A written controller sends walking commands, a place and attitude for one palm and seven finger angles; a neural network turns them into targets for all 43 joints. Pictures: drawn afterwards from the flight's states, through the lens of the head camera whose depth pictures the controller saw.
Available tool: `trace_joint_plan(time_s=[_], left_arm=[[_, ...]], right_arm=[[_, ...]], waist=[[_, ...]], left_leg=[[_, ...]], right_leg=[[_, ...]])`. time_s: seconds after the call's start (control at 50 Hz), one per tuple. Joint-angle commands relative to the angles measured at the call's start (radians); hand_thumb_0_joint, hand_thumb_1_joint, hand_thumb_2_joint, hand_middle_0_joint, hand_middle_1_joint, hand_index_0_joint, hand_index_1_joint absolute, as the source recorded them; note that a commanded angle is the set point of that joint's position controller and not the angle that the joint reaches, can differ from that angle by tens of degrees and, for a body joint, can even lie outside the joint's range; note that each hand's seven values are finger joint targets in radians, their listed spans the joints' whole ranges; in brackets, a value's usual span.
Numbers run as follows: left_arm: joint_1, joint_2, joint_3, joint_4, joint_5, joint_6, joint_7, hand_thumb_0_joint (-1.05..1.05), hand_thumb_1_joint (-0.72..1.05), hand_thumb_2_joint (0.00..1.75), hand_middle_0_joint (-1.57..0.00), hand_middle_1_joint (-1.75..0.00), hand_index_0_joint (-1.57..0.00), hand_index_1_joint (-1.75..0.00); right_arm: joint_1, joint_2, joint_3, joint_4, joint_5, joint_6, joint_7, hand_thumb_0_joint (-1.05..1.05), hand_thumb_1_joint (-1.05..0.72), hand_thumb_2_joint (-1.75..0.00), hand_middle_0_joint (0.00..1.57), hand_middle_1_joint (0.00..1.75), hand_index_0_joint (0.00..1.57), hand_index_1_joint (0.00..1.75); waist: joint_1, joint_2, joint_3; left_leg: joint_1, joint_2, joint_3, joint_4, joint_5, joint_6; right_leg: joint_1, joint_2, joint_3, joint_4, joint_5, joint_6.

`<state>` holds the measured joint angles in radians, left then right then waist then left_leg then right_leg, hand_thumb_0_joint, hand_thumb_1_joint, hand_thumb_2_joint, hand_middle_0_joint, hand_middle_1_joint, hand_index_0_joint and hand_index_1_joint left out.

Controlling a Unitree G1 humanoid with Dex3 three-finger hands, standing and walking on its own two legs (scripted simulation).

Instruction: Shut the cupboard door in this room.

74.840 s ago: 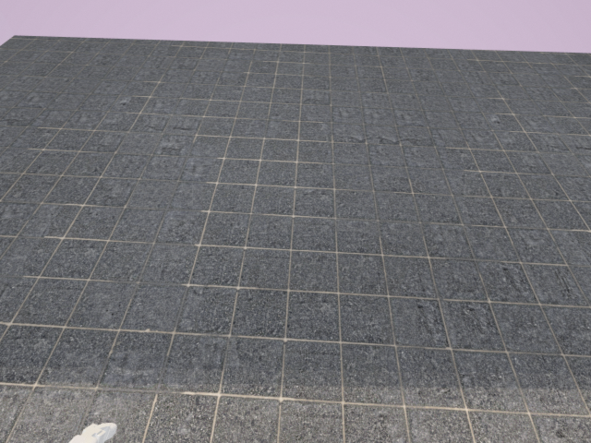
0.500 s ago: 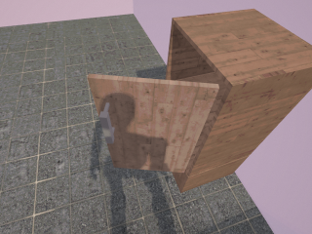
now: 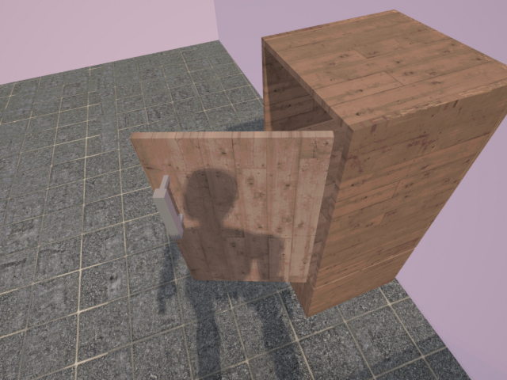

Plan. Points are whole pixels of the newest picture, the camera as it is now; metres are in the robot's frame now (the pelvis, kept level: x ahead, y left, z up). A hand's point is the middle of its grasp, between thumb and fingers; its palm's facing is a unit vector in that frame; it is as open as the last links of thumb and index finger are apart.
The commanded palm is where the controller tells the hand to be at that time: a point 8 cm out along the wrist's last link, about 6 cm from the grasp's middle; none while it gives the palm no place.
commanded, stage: look again from close up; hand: left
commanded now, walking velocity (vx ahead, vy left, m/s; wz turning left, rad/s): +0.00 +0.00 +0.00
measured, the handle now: (171, 208) +0.45 +0.21 -0.04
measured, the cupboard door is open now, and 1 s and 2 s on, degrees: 66 66 66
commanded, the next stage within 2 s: raise the hand and make a fist in 0.20 s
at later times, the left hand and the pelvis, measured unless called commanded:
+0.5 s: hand (153, 333) +0.19 +0.18 -0.02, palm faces +0.23 -0.97 -0.05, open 7.1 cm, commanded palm +0.10 +0.22 -0.06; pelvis -0.01 -0.02 -0.02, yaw +4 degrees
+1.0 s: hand (149, 371) +0.15 +0.18 -0.06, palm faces -0.03 -1.00 -0.03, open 4.8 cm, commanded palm +0.12 +0.23 -0.05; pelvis -0.06 -0.01 -0.12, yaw +4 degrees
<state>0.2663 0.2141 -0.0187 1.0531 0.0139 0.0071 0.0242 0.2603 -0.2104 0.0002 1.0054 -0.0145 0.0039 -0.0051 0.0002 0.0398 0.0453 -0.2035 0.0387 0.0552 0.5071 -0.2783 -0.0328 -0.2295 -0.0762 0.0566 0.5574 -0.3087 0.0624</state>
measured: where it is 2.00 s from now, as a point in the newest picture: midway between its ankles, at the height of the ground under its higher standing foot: outside the picture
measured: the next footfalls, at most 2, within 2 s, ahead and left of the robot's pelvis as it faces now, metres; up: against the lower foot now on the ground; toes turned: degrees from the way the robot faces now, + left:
none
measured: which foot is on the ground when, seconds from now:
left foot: down 0.00-1.00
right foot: down 0.00-1.00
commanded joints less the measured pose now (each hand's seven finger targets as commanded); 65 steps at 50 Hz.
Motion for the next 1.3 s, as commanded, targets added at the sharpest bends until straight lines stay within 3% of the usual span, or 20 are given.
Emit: trace_joint_plan(time_s=[0.0,0.26,0.28,0.3,0.32,0.34,0.36,0.38,0.42,0.44,0.48,0.52,0.54,0.6,0.64,0.74,0.8,0.92,1.12,1.28], left_arm=[[0.006,0.143,0.03,-0.039,-0.001,-0.022,0.005,0.0,0.9,0.9,-0.2,-0.3,-0.2,-0.3],[-0.002,0.117,0.037,-0.004,-0.002,-0.024,0.006,0.0,0.9,0.9,-0.2,-0.3,-0.2,-0.3],[0.098,0.125,0.05,0.033,0.002,-0.043,0.045,0.0,0.9,0.9,-0.2,-0.3,-0.2,-0.3],[-0.781,0.748,0.502,-1.606,-0.135,-0.367,0.031,0.0,0.9,0.9,-0.2,-0.3,-0.2,-0.3],[0.036,0.177,0.105,-1.169,-0.119,-0.257,0.031,0.0,0.9,0.9,-0.22,-0.32,-0.22,-0.32],[0.26,-0.072,0.016,-1.135,-0.195,-0.112,0.033,0.0,0.9,0.9,-0.24,-0.34,-0.24,-0.34],[0.078,-0.023,0.046,-1.048,-0.164,-0.113,0.045,0.0,0.9,0.9,-0.25,-0.36,-0.25,-0.36],[0.108,-0.001,0.137,-0.978,-0.177,-0.159,0.027,0.0,0.9,0.9,-0.27,-0.38,-0.27,-0.38],[0.259,-0.03,0.171,-0.832,-0.202,-0.303,-0.064,0.0,0.9,0.9,-0.31,-0.42,-0.31,-0.42],[0.335,-0.024,0.212,-0.778,-0.219,-0.388,-0.126,0.0,0.9,0.9,-0.33,-0.44,-0.33,-0.44],[0.382,-0.031,0.225,-0.806,-0.251,-0.577,-0.258,0.0,0.9,0.9,-0.36,-0.48,-0.36,-0.48],[0.27,0.014,0.207,-0.865,-0.259,-0.735,-0.395,0.0,0.9,0.9,-0.4,-0.52,-0.4,-0.52],[0.268,0.068,0.26,-0.857,-0.268,-0.746,-0.429,0.0,0.9,0.9,-0.42,-0.54,-0.42,-0.54],[0.163,0.081,0.241,-1.066,-0.33,-0.647,-0.468,0.0,0.9,0.9,-0.47,-0.6,-0.47,-0.6],[0.055,0.123,0.252,-1.236,-0.351,-0.589,-0.44,0.0,0.9,0.9,-0.51,-0.64,-0.51,-0.64],[-0.037,0.129,0.182,-1.528,-0.294,-0.527,-0.349,0.0,0.9,0.9,-0.6,-0.74,-0.6,-0.74],[0.031,0.114,0.17,-1.473,-0.282,-0.458,-0.345,0.0,0.9,0.9,-0.66,-0.8,-0.66,-0.8],[0.163,0.126,0.225,-1.399,-0.291,-0.304,-0.328,0.0,0.9,0.9,-0.77,-0.92,-0.77,-0.92],[0.138,0.11,0.203,-1.395,-0.3,-0.423,-0.279,0.0,0.9,0.9,-0.95,-1.12,-0.95,-1.12],[0.175,0.132,0.214,-1.439,-0.287,-0.416,-0.271,0.0,0.9,0.9,-1.1,-1.28,-1.1,-1.28]], right_arm=[[0.03,-0.099,-0.023,-0.028,0.001,-0.019,-0.004,0.0,-0.9,-0.9,0.2,0.3,0.2,0.3],[0.037,-0.074,-0.017,0.045,0.002,-0.023,-0.015,0.0,-0.9,-0.9,0.2,0.3,0.2,0.3],[-0.034,-0.112,-0.033,-0.017,0.012,-0.026,-0.008,0.0,-0.9,-0.9,0.2,0.3,0.2,0.3],[0.06,-0.258,-0.078,-0.242,-0.001,-0.237,-0.128,0.0,-0.9,-0.9,0.2,0.3,0.2,0.3],[-0.038,-0.138,-0.041,-0.281,0.042,-0.303,-0.132,0.0,-0.9,-0.9,0.2,0.3,0.2,0.3],[-0.106,-0.117,-0.028,-0.303,0.052,-0.353,-0.1,0.0,-0.9,-0.9,0.2,0.3,0.2,0.3],[-0.054,-0.112,-0.049,-0.265,0.064,-0.385,-0.081,0.0,-0.9,-0.9,0.2,0.3,0.2,0.3],[-0.053,-0.126,-0.086,-0.291,0.047,-0.389,-0.075,0.0,-0.9,-0.9,0.2,0.3,0.2,0.3],[-0.095,-0.123,-0.098,-0.36,0.023,-0.396,-0.053,0.0,-0.9,-0.9,0.2,0.3,0.2,0.3],[-0.095,-0.117,-0.108,-0.387,0.026,-0.398,-0.036,0.0,-0.9,-0.9,0.2,0.3,0.2,0.3],[-0.115,-0.111,-0.118,-0.438,0.01,-0.394,-0.004,0.0,-0.9,-0.9,0.2,0.3,0.2,0.3],[-0.134,-0.125,-0.124,-0.491,0.008,-0.396,0.014,0.0,-0.9,-0.9,0.2,0.3,0.2,0.3],[-0.123,-0.126,-0.132,-0.512,0.017,-0.388,0.017,0.0,-0.9,-0.9,0.2,0.3,0.2,0.3],[-0.158,-0.151,-0.123,-0.65,0.037,-0.364,-0.005,0.0,-0.9,-0.9,0.2,0.3,0.2,0.3],[-0.14,-0.147,-0.109,-0.679,0.042,-0.348,-0.029,0.0,-0.9,-0.9,0.2,0.3,0.2,0.3],[-0.095,-0.146,-0.083,-0.676,0.038,-0.326,-0.069,0.0,-0.9,-0.9,0.2,0.3,0.2,0.3],[-0.094,-0.142,-0.076,-0.654,0.042,-0.317,-0.074,0.0,-0.9,-0.9,0.2,0.3,0.2,0.3],[-0.127,-0.122,-0.065,-0.668,0.051,-0.286,-0.069,0.0,-0.9,-0.9,0.2,0.3,0.2,0.3],[-0.099,-0.129,-0.055,-0.659,0.039,-0.314,-0.066,0.0,-0.9,-0.9,0.2,0.3,0.2,0.3],[-0.083,-0.142,-0.063,-0.678,0.04,-0.292,-0.064,0.0,-0.9,-0.9,0.2,0.3,0.2,0.3]], waist=[[-0.004,-0.091,0.008],[0.004,-0.045,0.004],[0.031,-0.194,-0.025],[-0.087,-0.1,-0.447],[0.017,0.3,-0.568],[0.04,0.304,-0.44],[-0.06,0.075,-0.136],[-0.05,-0.068,-0.02],[-0.007,-0.268,0.015],[0.034,-0.22,-0.008],[0.071,-0.22,-0.148],[0.055,-0.149,-0.223],[0.072,-0.094,-0.264],[0.068,-0.047,-0.364],[0.033,-0.026,-0.382],[-0.022,0.03,-0.416],[-0.021,0.049,-0.406],[0.024,0.008,-0.415],[0.005,-0.016,-0.363],[0.016,0.038,-0.397]], left_leg=[[0.019,0.04,-0.04,-0.097,0.084,0.038],[0.033,0.054,-0.028,-0.108,0.156,0.026],[-0.069,0.078,-0.012,0.118,0.141,0.0],[0.307,0.024,0.039,0.152,0.34,0.051],[0.24,-0.026,0.009,0.032,0.534,0.067],[0.153,-0.001,-0.002,0.028,0.616,0.032],[-0.01,-0.009,-0.032,0.077,0.427,0.03],[-0.131,-0.032,-0.036,0.096,0.253,0.029],[-0.318,-0.049,-0.045,0.186,0.065,0.023],[-0.371,-0.06,-0.035,0.233,0.061,0.011],[-0.469,-0.066,-0.024,0.363,0.058,0.001],[-0.576,-0.07,-0.023,0.5,0.014,0.01],[-0.601,-0.067,-0.016,0.543,0.0,0.019],[-0.648,-0.07,-0.013,0.589,-0.121,0.039],[-0.687,-0.057,-0.026,0.63,-0.173,0.047],[-0.652,-0.029,-0.073,0.663,-0.138,0.068],[-0.659,-0.028,-0.088,0.653,-0.149,0.059],[-0.674,-0.038,-0.099,0.586,-0.189,0.046],[-0.703,-0.044,-0.105,0.559,-0.272,0.043],[-0.636,-0.042,-0.112,0.523,-0.214,0.043]], right_leg=[[-0.069,-0.022,0.032,-0.141,0.064,-0.074],[-0.018,-0.017,0.017,-0.138,0.179,-0.081],[0.048,-0.089,0.066,-0.149,0.582,-0.06],[0.12,0.011,-0.016,-0.001,0.587,-0.071],[0.037,0.061,-0.108,0.119,0.417,-0.077],[0.02,0.055,-0.165,0.049,0.302,-0.069],[-0.109,0.056,-0.162,0.027,0.312,-0.048],[-0.205,0.06,-0.178,0.016,0.242,-0.038],[-0.345,0.071,-0.176,0.098,0.061,-0.041],[-0.34,0.063,-0.157,0.155,0.061,-0.056],[-0.394,0.06,-0.14,0.315,0.091,-0.07],[-0.495,0.046,-0.09,0.433,0.056,-0.08],[-0.515,0.041,-0.057,0.461,0.013,-0.091],[-0.585,0.054,-0.036,0.483,-0.204,-0.085],[-0.616,0.067,-0.008,0.471,-0.296,-0.079],[-0.666,0.1,-0.067,0.529,-0.198,-0.081],[-0.684,0.101,-0.095,0.535,-0.193,-0.078],[-0.635,0.093,-0.111,0.505,-0.249,-0.075],[-0.679,0.088,-0.116,0.501,-0.316,-0.081],[-0.647,0.094,-0.142,0.523,-0.209,-0.086]])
